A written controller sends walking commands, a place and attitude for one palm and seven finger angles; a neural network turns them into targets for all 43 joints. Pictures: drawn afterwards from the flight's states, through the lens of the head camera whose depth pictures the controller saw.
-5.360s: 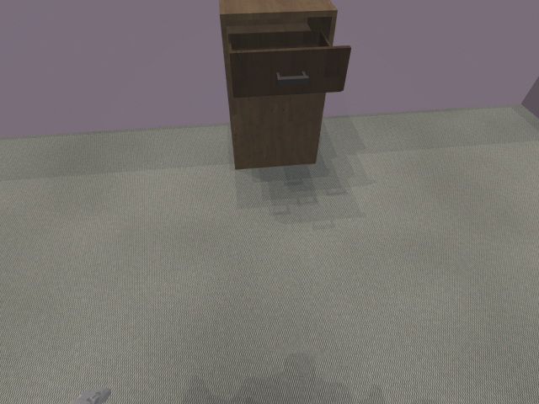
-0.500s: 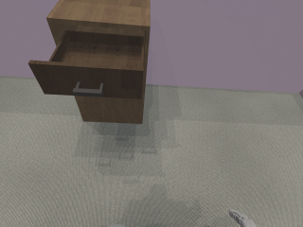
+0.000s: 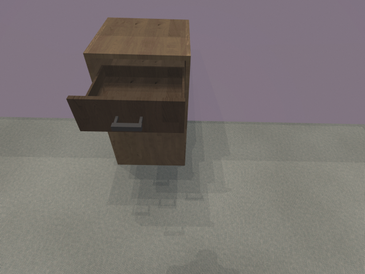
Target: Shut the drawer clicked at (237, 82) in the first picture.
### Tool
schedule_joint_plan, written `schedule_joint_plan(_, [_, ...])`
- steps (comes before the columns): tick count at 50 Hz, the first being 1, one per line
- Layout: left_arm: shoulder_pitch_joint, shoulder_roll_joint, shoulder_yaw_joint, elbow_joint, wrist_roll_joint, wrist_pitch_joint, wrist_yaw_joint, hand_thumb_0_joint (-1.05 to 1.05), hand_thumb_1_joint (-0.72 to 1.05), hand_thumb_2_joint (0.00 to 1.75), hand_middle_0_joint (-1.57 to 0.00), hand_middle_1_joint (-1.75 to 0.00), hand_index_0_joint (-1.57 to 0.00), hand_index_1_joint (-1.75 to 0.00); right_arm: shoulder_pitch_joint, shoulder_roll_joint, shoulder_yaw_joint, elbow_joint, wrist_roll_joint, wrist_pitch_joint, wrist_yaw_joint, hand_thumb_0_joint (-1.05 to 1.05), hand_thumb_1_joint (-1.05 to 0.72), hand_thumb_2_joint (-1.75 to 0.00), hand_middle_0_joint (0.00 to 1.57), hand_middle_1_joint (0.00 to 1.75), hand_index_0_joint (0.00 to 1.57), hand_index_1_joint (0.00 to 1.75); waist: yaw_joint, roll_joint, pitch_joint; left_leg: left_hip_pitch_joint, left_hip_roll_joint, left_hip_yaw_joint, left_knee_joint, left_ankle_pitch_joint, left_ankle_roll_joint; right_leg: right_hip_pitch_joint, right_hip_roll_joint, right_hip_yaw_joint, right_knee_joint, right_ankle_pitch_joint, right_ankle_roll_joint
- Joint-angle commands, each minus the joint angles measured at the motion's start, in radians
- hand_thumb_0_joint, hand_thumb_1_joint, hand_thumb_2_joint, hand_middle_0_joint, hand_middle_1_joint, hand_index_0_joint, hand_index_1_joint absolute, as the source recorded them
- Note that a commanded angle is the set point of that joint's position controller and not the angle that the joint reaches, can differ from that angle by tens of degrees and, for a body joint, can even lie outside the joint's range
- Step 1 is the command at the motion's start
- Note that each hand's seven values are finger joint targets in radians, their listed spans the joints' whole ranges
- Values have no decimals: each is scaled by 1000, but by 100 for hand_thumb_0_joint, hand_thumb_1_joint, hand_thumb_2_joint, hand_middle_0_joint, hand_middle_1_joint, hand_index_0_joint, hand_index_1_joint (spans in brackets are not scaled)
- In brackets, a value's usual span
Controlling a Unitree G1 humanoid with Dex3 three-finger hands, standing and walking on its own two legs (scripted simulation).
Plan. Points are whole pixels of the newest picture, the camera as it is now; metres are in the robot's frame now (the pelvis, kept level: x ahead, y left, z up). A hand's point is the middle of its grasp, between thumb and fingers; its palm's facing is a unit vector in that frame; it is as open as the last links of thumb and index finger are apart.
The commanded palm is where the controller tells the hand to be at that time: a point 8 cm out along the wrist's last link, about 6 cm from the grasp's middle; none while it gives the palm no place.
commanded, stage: take the last steps up to it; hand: left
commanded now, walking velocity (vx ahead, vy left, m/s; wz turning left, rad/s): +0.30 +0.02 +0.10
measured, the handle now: (127, 123) +0.64 +0.21 -0.08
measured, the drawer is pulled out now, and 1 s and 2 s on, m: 0.29 0.29 0.29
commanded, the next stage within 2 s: come to a stop and stand still in 1.14 s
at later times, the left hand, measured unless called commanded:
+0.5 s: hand out of the picture -0.05 +0.14 -0.16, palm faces +0.23 -0.96 -0.15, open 7.3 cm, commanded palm none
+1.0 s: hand (95, 208) +0.34 +0.27 -0.16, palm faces +0.05 -0.98 -0.21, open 7.3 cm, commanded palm none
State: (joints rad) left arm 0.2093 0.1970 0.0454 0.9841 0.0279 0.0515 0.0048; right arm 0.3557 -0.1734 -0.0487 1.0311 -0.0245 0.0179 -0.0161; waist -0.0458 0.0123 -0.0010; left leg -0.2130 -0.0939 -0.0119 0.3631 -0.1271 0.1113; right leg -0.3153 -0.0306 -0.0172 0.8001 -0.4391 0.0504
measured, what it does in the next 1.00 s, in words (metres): walks ahead: right foot, then left foot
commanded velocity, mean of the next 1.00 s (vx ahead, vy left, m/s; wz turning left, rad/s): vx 0.28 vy -0.02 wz -0.01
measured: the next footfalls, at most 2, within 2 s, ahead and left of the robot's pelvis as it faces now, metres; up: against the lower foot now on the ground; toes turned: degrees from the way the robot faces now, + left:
right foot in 0.10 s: +0.01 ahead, -0.12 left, +0.00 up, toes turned -2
left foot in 0.58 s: +0.21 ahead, +0.19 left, +0.00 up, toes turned +12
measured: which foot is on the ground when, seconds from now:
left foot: down 0.00-0.10, up 0.12-0.56, down 0.58-1.00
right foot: up 0.00-0.08, down 0.10-0.58, up 0.60-1.00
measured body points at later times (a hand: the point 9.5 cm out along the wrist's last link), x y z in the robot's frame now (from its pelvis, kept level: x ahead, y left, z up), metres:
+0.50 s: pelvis +0.08 +0.02 +0.00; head +0.09 +0.01 +0.45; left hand -0.06 +0.19 -0.15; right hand +0.13 -0.22 -0.16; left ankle +0.15 +0.18 -0.70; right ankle -0.02 -0.12 -0.74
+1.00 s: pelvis +0.23 +0.07 -0.01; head +0.24 +0.06 +0.44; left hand +0.34 +0.32 -0.14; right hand +0.23 -0.16 -0.16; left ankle +0.17 +0.18 -0.74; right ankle +0.36 -0.05 -0.71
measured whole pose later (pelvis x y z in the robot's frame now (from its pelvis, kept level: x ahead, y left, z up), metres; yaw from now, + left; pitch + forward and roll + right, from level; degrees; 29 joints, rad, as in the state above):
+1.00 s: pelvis +0.23 +0.07 -0.01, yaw +1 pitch -3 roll +2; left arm 0.13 0.20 0.06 0.98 0.03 -0.01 -0.02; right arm 0.34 -0.16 -0.05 1.08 -0.03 -0.06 -0.01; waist -0.01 -0.03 0.05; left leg -0.01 0.01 0.19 0.35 -0.29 0.00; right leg -0.51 -0.11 -0.07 0.77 -0.20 0.01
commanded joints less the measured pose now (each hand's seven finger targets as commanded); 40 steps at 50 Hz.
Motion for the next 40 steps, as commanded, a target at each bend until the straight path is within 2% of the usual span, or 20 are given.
schedule_joint_plan(1, [88, 52, 12, -33, -6, -30, 4, 0, 90, 90, -20, -30, -20, -30, -5, -172, -34, -46, -5, -26, -9, 0, -90, -90, 20, 30, 20, 30, 51, 77, 36, -120, 277, -365, -244, -496, 56, 126, 34, -39, -186, -18, -37])
schedule_joint_plan(3, [190, 48, 13, 10, -7, -45, 8, 0, 90, 90, -20, -30, -20, -30, -24, -151, -31, -30, 2, -22, -5, 0, -90, -90, 20, 30, 20, 30, 95, 45, 58, -243, 212, -277, -158, -500, 8, 333, 34, -58, -414, 77, -52])
schedule_joint_plan(4, [236, 80, 20, 26, -1, -53, 16, 0, 90, 90, -20, -30, -20, -30, -20, -112, -28, -26, 9, -22, -1, 0, -90, -90, 20, 30, 20, 30, 109, -34, 70, -350, 157, -202, -20, -484, -36, 433, -41, 38, -510, 9, -79])
schedule_joint_plan(5, [265, 142, 33, 24, 12, -58, 29, 0, 90, 90, -20, -30, -20, -30, -23, -50, -14, -48, 21, -24, -1, 0, -90, -90, 20, 30, 20, 30, 121, -273, 109, -536, 52, -42, 267, -449, -84, 461, -277, 343, -659, -256, -156])
schedule_joint_plan(6, [268, 166, 33, 14, -3, -60, 33, 0, 90, 90, -20, -30, -20, -30, -71, -97, -26, -77, -3, -24, 7, 0, -90, -90, 20, 30, 20, 30, 126, -246, 181, -572, 57, -11, 466, -376, -94, 289, -430, 499, -781, -401, -218])
schedule_joint_plan(7, [204, 171, 34, -1, -10, -62, 36, 0, 90, 90, -20, -30, -20, -30, -73, -112, -33, -80, -11, -20, 16, 0, -90, -90, 20, 30, 20, 30, 78, -123, 188, -527, 84, -32, 545, -320, -97, 201, -443, 463, -798, -346, -225])
schedule_joint_plan(8, [177, 149, 34, 6, -14, -86, 33, 0, 90, 90, -20, -30, -20, -30, -34, -107, -36, -50, -13, -18, 24, 0, -90, -90, 20, 30, 20, 30, 58, -163, 162, -489, 115, -33, 588, -247, -95, 193, -377, 417, -792, -338, -199])
schedule_joint_plan(10, [148, 84, 12, 15, -18, -106, 26, 0, 90, 90, -20, -30, -20, -30, 13, -86, -42, -10, -9, -11, 36, 0, -90, -90, 20, 30, 20, 30, 21, -121, 197, -446, 135, -5, 671, -110, -112, 140, -274, 216, -760, -132, -144])
schedule_joint_plan(13, [203, 53, 2, 50, -17, -122, 23, 0, 90, 90, -20, -30, -20, -30, 12, -56, -40, -5, -2, -11, 39, 0, -90, -90, 20, 30, 20, 30, 26, -108, 197, -455, 153, 17, 715, -21, -133, 167, -231, 87, -736, 74, -126])
schedule_joint_plan(20, [338, 48, 2, 129, -3, -140, 25, 0, 90, 90, -20, -30, -20, -30, -176, -42, -31, -65, -1, -25, 48, 0, -90, -90, 20, 30, 20, 30, 80, -137, 222, -513, 209, 54, 547, -25, -137, 264, -267, 75, -700, 217, -180])
schedule_joint_plan(25, [357, 76, 12, 150, 6, -127, 27, 0, 90, 90, -20, -30, -20, -30, -248, -13, -12, -88, 6, -52, 55, 0, -90, -90, 20, 30, 20, 30, 100, -208, 176, -269, 156, 136, 292, -126, -101, 239, -249, 14, -572, 462, -167])
schedule_joint_plan(27, [339, 83, 16, 155, 2, -121, 26, 0, 90, 90, -20, -30, -20, -30, -101, -45, -20, -39, -1, -69, 42, 0, -90, -90, 20, 30, 20, 30, 25, -168, 83, 3, 109, 165, 159, -82, -86, 184, -203, -37, -354, 591, -134])
schedule_joint_plan(28, [351, 59, 13, 155, -5, -122, 22, 0, 90, 90, -20, -30, -20, -30, 54, -108, -33, 5, -5, -75, 29, 0, -90, -90, 20, 30, 20, 30, -33, -51, -40, 240, 157, 122, 117, -29, -72, 115, -160, -78, -135, 549, -106])
schedule_joint_plan(29, [398, 3, 7, 140, -18, -121, 17, 0, 90, 90, -20, -30, -20, -30, 180, -234, -62, 34, -13, -86, 13, 0, -90, -90, 20, 30, 20, 30, -63, 215, -200, 494, 440, -221, 100, 77, 3, -122, -40, -137, 154, 125, -58])
schedule_joint_plan(30, [331, 1, 0, 103, -16, -120, 16, 0, 90, 90, -20, -30, -20, -30, 267, -275, -66, 53, 5, -80, 1, 0, -90, -90, 20, 30, 20, 30, -89, 272, -248, 542, 556, -393, -9, 250, 57, -250, 9, -50, 371, -144, -60])
schedule_joint_plan(31, [288, 23, 11, 98, -14, -118, 21, 0, 90, 90, -20, -30, -20, -30, 196, -252, -59, 45, 8, -74, -1, 0, -90, -90, 20, 30, 20, 30, -60, 157, -198, 441, 565, -313, -24, 209, 81, -254, -45, 9, 459, -114, -83])
schedule_joint_plan(32, [235, 1, 6, 91, -16, -111, 20, 0, 90, 90, -20, -30, -20, -30, 124, -226, -52, 28, 7, -82, -8, 0, -90, -90, 20, 30, 20, 30, -46, 138, -126, 314, 549, -290, -53, 199, 69, -271, -65, 12, 516, -55, -73])
schedule_joint_plan(34, [187, -9, 18, 107, -6, -100, 4, 0, 90, 90, -20, -30, -20, -30, 6, -114, -24, 5, 3, -94, -7, 0, -90, -90, 20, 30, 20, 30, 4, 85, 51, 114, 467, -104, -92, 261, 20, -261, -118, 20, 481, 83, -55])
schedule_joint_plan(37, [228, -35, 18, 113, -6, -75, -5, 0, 90, 90, -20, -30, -20, -30, -15, -66, -5, 13, 9, -110, -10, 0, -90, -90, 20, 30, 20, 30, 62, 135, 79, 31, 393, 44, -133, 342, -16, -208, -101, -6, 414, 171, -38])
schedule_joint_plan(40, [182, -27, 20, 79, 1, -57, -10, 0, 90, 90, -20, -30, -20, -30, -12, -60, -11, -10, 7, -110, -8, 0, -90, -90, 20, 30, 20, 30, 69, 104, 102, 33, 389, 64, -177, 270, 14, -268, -105, -4, 347, 239, -23])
